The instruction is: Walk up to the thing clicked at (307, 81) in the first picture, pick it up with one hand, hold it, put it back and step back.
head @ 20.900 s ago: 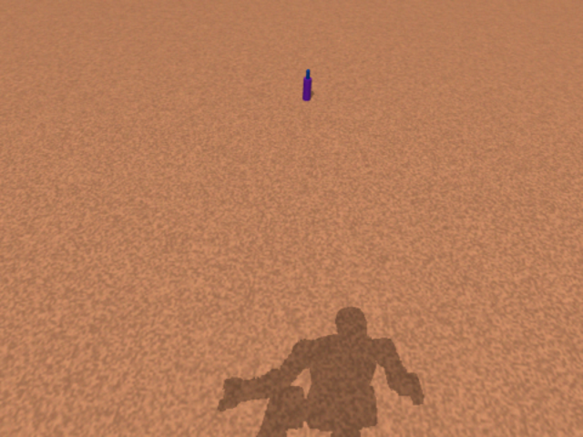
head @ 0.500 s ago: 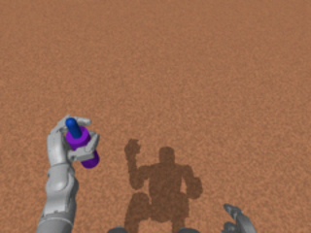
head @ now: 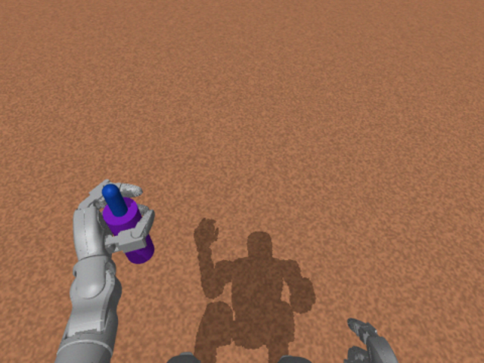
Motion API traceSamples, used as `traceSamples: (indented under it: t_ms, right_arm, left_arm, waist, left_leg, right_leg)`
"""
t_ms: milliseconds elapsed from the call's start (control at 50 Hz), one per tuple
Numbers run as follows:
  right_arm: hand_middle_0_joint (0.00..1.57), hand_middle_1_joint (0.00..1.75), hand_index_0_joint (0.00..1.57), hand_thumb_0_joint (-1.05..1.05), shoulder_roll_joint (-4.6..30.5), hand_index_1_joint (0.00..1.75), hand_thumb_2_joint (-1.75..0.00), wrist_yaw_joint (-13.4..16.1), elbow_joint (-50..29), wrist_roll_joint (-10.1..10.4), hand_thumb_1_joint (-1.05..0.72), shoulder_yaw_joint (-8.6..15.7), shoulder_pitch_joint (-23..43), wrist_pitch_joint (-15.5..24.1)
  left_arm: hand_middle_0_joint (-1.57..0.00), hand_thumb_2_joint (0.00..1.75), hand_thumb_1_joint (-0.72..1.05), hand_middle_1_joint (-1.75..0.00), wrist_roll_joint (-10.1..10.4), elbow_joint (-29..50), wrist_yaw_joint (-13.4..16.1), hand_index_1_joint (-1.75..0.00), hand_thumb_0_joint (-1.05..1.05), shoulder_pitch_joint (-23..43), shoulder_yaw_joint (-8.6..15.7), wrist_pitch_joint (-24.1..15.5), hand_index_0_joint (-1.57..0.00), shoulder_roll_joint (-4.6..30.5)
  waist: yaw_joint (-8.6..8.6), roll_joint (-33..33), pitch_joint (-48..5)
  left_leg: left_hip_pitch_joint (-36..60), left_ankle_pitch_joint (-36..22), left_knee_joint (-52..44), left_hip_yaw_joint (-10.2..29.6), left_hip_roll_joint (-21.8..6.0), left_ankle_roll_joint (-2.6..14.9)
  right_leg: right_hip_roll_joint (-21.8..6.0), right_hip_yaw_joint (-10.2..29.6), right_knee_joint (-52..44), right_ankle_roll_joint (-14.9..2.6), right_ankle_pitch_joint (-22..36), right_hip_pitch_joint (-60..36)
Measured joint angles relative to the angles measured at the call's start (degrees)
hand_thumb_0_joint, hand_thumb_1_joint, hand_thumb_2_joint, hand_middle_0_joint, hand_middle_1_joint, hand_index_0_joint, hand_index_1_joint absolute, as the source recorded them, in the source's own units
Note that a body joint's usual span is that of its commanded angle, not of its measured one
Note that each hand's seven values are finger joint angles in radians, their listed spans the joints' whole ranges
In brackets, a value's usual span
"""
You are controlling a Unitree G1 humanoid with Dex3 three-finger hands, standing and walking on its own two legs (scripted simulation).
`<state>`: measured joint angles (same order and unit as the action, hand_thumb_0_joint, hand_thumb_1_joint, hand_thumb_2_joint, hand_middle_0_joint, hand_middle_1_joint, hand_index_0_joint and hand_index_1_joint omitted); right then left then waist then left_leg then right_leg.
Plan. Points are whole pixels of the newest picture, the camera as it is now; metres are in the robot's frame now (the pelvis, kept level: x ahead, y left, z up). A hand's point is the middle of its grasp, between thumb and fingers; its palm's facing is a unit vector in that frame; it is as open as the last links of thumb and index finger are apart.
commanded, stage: hold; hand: left
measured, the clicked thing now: (127, 224) +0.33 +0.19 +0.03
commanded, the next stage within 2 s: crouch in 0.66 s
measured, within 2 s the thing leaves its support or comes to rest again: neither
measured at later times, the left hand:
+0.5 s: hand (131, 222) +0.33 +0.18 +0.05, palm faces +0.27 -0.96 -0.01, open 7.0 cm
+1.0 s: hand (133, 229) +0.33 +0.18 +0.03, palm faces +0.26 -0.97 -0.02, open 7.0 cm
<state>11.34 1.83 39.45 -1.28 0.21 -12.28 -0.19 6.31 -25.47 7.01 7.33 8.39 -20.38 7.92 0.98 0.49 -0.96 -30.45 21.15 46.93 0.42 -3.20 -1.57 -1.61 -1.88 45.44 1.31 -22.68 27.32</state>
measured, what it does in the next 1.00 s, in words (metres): stands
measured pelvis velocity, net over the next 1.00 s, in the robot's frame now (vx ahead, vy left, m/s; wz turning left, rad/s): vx -0.01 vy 0.00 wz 0.00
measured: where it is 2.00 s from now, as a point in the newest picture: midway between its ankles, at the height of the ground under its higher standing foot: outside the picture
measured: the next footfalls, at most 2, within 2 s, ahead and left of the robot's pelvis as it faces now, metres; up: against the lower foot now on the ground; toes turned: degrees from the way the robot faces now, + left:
none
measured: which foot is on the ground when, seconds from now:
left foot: down 0.00-1.00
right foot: down 0.00-1.00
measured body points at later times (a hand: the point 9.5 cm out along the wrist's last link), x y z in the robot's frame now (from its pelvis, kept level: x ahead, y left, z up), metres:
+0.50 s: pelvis +0.00 +0.00 +0.00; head +0.03 +0.00 +0.45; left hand +0.31 +0.23 +0.05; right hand +0.13 -0.24 -0.11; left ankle +0.03 +0.13 -0.70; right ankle +0.01 -0.13 -0.70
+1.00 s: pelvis -0.01 +0.00 +0.00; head +0.03 +0.00 +0.44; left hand +0.31 +0.23 +0.03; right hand +0.13 -0.24 -0.12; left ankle +0.03 +0.13 -0.70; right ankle +0.01 -0.13 -0.70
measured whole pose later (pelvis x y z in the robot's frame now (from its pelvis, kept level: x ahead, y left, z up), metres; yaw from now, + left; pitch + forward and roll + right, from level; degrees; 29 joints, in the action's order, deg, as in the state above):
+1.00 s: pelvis -0.01 +0.00 +0.00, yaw +0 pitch +6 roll -1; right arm 11.3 1.3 39.6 -1.6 0.4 -11.4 0.8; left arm 6.1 -29.6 5.8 8.0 9.8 -22.7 8.2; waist 1.4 0.2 -1.4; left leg -33.5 21.0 48.6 0.5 -3.3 -1.7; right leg -1.5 -1.8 47.5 1.1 -22.8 30.6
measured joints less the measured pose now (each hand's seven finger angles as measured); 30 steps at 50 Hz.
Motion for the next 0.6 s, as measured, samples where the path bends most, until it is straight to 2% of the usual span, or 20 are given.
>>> traceSamples:
  t_ms: [240,600]
  right_arm:
    - [0.20,0.30,0.20,0.01,-0.05,0.30,-0.89,0.08,-0.14,0.06,-0.89,-0.23,0.14,0.37]
    - [0.20,0.30,0.20,0.01,-0.01,0.30,-0.89,0.28,-0.04,-0.02,-0.89,-0.19,0.16,0.41]
  left_arm:
    - [-0.89,1.03,0.02,-1.03,-0.12,0.98,0.18,-1.04,0.02,-0.30,-0.54,0.12,-0.89,-0.27]
    - [-0.89,1.03,0.02,-1.03,-0.13,0.53,-0.09,-1.04,0.02,-0.75,0.37,-0.09,-0.88,-0.10]
  waist:
    - [-0.07,0.09,0.24]
    - [0.01,0.00,0.00]
  left_leg:
    - [0.19,-0.33,-0.21,0.06,0.00,-0.05]
    - [-0.01,-0.48,-0.15,0.05,-0.05,-0.07]
  right_leg:
    - [0.03,-0.04,-0.09,-0.06,0.25,-0.15]
    - [0.09,0.01,0.03,-0.09,0.39,0.11]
